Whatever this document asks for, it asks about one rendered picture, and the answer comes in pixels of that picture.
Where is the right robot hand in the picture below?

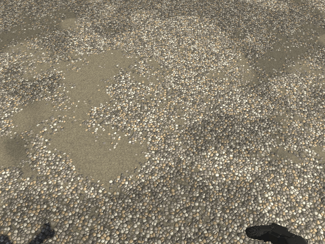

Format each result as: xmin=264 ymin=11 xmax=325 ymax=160
xmin=245 ymin=223 xmax=308 ymax=244

